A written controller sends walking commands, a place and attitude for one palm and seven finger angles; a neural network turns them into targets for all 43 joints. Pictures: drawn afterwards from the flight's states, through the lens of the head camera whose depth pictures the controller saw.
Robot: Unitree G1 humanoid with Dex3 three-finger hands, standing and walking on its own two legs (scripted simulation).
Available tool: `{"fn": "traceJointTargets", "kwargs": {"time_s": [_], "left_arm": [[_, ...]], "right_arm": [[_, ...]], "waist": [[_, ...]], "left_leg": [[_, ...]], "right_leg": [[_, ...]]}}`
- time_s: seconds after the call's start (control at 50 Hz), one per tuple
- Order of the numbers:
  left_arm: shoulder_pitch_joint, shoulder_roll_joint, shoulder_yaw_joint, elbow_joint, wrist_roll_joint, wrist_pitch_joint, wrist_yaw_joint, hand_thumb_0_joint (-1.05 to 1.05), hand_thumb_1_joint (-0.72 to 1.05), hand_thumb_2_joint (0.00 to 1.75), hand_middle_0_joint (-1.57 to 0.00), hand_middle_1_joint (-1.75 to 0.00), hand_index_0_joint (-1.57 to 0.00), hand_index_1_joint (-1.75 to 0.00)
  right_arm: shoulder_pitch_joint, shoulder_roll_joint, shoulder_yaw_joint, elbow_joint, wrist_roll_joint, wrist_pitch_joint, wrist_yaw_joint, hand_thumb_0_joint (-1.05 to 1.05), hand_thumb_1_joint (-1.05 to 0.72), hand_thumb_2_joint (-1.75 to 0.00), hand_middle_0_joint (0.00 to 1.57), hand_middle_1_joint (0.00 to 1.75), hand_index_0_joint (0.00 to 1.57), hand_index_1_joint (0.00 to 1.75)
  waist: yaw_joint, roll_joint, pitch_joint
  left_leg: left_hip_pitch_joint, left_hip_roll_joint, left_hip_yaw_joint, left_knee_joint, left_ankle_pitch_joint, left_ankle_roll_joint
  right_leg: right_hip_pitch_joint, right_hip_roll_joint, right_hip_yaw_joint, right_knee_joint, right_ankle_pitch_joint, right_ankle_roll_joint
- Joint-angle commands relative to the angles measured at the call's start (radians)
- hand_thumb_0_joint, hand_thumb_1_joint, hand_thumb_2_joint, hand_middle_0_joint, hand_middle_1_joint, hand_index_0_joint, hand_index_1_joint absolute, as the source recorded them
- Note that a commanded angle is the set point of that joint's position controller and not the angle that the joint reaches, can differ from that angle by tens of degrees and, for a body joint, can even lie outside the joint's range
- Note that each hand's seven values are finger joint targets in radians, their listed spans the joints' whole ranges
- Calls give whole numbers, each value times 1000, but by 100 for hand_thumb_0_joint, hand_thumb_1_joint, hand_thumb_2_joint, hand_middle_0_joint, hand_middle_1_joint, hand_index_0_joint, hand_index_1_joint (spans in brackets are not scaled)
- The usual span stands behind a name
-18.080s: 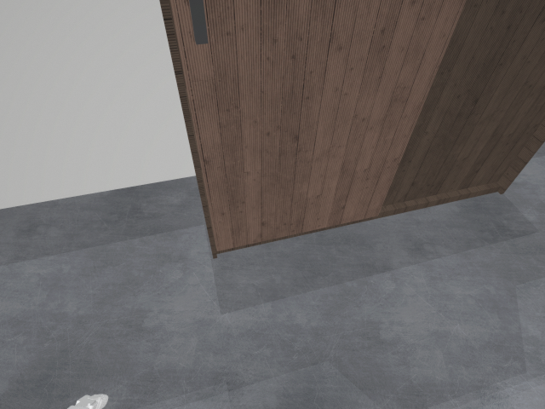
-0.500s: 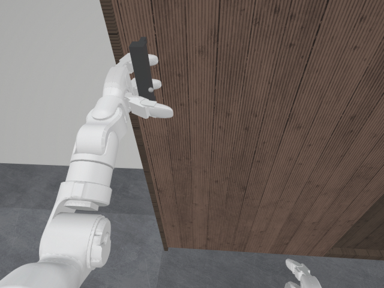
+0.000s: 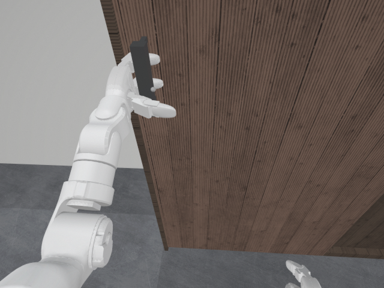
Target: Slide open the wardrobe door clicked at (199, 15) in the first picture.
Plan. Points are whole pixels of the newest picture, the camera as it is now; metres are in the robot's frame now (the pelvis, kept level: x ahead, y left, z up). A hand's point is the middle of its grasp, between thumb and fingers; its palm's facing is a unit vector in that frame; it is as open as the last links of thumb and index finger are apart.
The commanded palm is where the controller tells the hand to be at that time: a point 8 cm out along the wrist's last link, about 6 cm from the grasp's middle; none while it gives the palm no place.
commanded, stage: grip the handle and tug to test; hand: left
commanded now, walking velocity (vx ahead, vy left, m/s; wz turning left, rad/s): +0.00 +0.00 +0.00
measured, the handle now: (147, 77) +0.47 +0.13 +0.24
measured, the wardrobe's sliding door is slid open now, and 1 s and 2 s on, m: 0.00 0.00 0.00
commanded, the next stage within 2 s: tug the door sideways, standing still in 1.40 s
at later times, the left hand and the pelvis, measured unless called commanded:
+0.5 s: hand (150, 90) +0.41 +0.11 +0.24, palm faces +0.01 -1.00 +0.00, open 8.5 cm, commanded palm +0.39 +0.16 +0.24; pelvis +0.00 +0.00 +0.00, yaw +0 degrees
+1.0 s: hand (151, 89) +0.42 +0.11 +0.24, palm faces +0.01 -1.00 -0.01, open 6.2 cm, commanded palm +0.39 +0.16 +0.24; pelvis +0.00 +0.00 +0.00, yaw +1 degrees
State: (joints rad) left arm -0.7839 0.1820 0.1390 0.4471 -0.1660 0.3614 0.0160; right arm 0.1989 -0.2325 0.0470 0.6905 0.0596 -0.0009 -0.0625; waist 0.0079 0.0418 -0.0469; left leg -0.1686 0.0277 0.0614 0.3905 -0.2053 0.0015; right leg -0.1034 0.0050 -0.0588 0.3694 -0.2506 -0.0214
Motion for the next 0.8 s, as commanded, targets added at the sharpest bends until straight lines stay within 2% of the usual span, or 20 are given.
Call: {"fn": "traceJointTargets", "kwargs": {"time_s": [0.0, 0.02, 0.04, 0.06, 0.1, 0.12, 0.16, 0.26, 0.32, 0.36, 0.4, 0.44, 0.5, 0.56, 0.58, 0.6, 0.62, 0.68, 0.72, 0.78], "left_arm": [[-503, 162, 48, -250, -9, -67, -4, 0, -41, 34, -31, -121, -31, -121], [-518, 142, 27, -285, -9, -71, -6, 0, -36, 36, -32, -122, -32, -122], [-501, 128, 22, -284, -13, -69, -8, 0, -31, 38, -32, -123, -32, -123], [-488, 142, 36, -288, -14, -66, -9, 0, -27, 40, -32, -123, -32, -123], [-452, 170, 55, -248, -12, -56, -11, 0, -17, 44, -33, -125, -33, -125], [-495, 151, 37, -274, -14, -55, -11, 0, -13, 46, -34, -125, -34, -125], [-496, 141, 26, -270, -8, -45, -11, 0, -3, 50, -35, -127, -35, -127], [-514, 134, 22, -292, -11, -44, -8, 0, 20, 60, -38, -130, -38, -130], [-508, 102, -5, -319, -15, -52, -8, 0, 34, 66, -39, -132, -39, -132], [-494, 88, -12, -318, -19, -51, -9, 0, 43, 70, -40, -133, -40, -133], [-470, 149, 37, -286, -18, -50, -9, 0, 53, 74, -41, -135, -41, -135], [-526, 101, -14, -316, -15, -51, -16, 0, 62, 78, -42, -136, -42, -136], [-481, 127, 16, -271, -16, -45, -10, 0, 76, 84, -44, -138, -44, -138], [-531, 101, -12, -284, -9, -44, -10, 0, 90, 90, -45, -140, -45, -140], [-530, 94, -14, -288, -12, -43, -9, 0, 90, 90, -45, -140, -45, -140], [-495, 126, 14, -267, -10, -47, -7, 0, 90, 90, -45, -140, -45, -140], [-506, 100, -9, -291, -13, -48, -11, 0, 90, 90, -45, -140, -45, -140], [-528, 95, -16, -277, -8, -43, -9, 0, 90, 90, -45, -140, -45, -140], [-531, 102, -15, -311, -7, -52, -8, 0, 90, 90, -45, -140, -45, -140], [-538, 90, -23, -294, -9, -46, -13, 0, 90, 90, -45, -140, -45, -140]], "right_arm": [[-127, -110, -38, -152, -1, -45, -9, 0, -90, -90, 20, 30, 20, 30], [-132, -107, -35, -157, -1, -46, -7, 0, -90, -90, 20, 30, 20, 30], [-135, -103, -34, -160, 0, -47, -5, 0, -90, -90, 20, 30, 20, 30], [-137, -104, -35, -161, 0, -46, -5, 0, -90, -90, 20, 30, 20, 30], [-139, -112, -35, -156, 1, -37, -8, 0, -90, -90, 20, 30, 20, 30], [-142, -109, -32, -159, 1, -38, -9, 0, -90, -90, 20, 30, 20, 30], [-145, -103, -31, -157, 3, -36, -10, 0, -90, -90, 20, 30, 20, 30], [-144, -103, -32, -157, -1, -37, -10, 0, -90, -90, 20, 30, 20, 30], [-150, -102, -32, -164, 1, -38, -7, 0, -90, -90, 20, 30, 20, 30], [-150, -100, -32, -164, 0, -41, -5, 0, -90, -90, 20, 30, 20, 30], [-148, -112, -35, -157, -2, -34, -8, 0, -90, -90, 20, 30, 20, 30], [-157, -103, -31, -161, 2, -36, -9, 0, -90, -90, 20, 30, 20, 30], [-149, -109, -34, -156, -1, -35, -11, 0, -90, -90, 20, 30, 20, 30], [-149, -101, -31, -154, 1, -38, -11, 0, -90, -90, 20, 30, 20, 30], [-142, -101, -31, -153, 0, -40, -10, 0, -90, -90, 20, 30, 20, 30], [-142, -108, -36, -152, -1, -37, -10, 0, -90, -90, 20, 30, 20, 30], [-146, -105, -33, -158, 0, -38, -9, 0, -90, -90, 20, 30, 20, 30], [-142, -103, -33, -151, 1, -38, -10, 0, -90, -90, 20, 30, 20, 30], [-146, -104, -34, -157, 0, -38, -9, 0, -90, -90, 20, 30, 20, 30], [-144, -102, -34, -152, -1, -39, -10, 0, -90, -90, 20, 30, 20, 30]], "waist": [[9, -78, -301], [7, -57, -311], [7, -75, -305], [11, -68, -312], [15, -102, -278], [6, -90, -272], [2, -61, -259], [0, -63, -300], [-1, -53, -298], [1, -69, -300], [11, -93, -296], [-7, -57, -285], [6, -84, -277], [-7, -37, -279], [-8, -50, -290], [3, -83, -294], [0, -53, -302], [-9, -81, -283], [-3, -50, -307], [-9, -67, -296]], "left_leg": [[193, -20, -40, 4, 303, 46], [197, -21, -41, 2, 311, 45], [195, -21, -41, 6, 316, 46], [196, -22, -39, 6, 318, 44], [176, -21, -35, 0, 299, 47], [173, -22, -35, -1, 295, 48], [180, -21, -35, 3, 288, 46], [200, -22, -42, 7, 312, 43], [212, -19, -45, 8, 326, 41], [213, -20, -49, 9, 327, 41], [199, -20, -44, 1, 316, 42], [205, -22, -43, 5, 311, 43], [197, -23, -46, 3, 307, 44], [205, -23, -45, 7, 303, 42], [208, -23, -47, 8, 309, 41], [205, -20, -48, 6, 316, 41], [205, -23, -46, 6, 327, 43], [200, -22, -48, 7, 305, 42], [213, -25, -47, 8, 329, 44], [210, -26, -45, 12, 314, 44]], "right_leg": [[8, 8, 29, -25, 378, 0], [12, 7, 29, -21, 387, -2], [13, 9, 27, -18, 399, -2], [18, 9, 28, -18, 404, -2], [20, 7, 29, -30, 389, 2], [12, 5, 30, -30, 390, 3], [-7, 7, 29, -30, 371, 0], [3, 8, 27, -22, 388, -3], [0, 8, 23, -20, 392, -4], [-1, 10, 23, -17, 396, -4], [19, 8, 25, -26, 392, -2], [0, 8, 26, -24, 389, -3], [4, 9, 24, -30, 380, -1], [-15, 8, 26, -27, 372, -4], [-14, 9, 24, -25, 378, -3], [4, 10, 21, -26, 380, -3], [8, 7, 25, -21, 400, -4], [-11, 10, 22, -24, 384, -1], [6, 6, 25, -21, 403, -4], [-8, 9, 24, -21, 398, -1]]}}
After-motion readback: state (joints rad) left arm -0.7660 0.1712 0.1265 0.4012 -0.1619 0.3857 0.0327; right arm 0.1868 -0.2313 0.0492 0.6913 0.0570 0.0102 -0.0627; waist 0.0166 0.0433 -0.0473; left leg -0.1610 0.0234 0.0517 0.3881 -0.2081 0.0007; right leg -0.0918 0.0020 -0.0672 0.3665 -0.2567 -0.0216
